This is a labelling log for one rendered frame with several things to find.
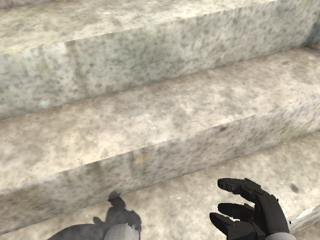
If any left robot thigh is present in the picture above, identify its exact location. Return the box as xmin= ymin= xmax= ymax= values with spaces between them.
xmin=102 ymin=223 xmax=141 ymax=240

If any right robot hand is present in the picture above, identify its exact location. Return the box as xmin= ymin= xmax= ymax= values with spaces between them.
xmin=209 ymin=178 xmax=291 ymax=240

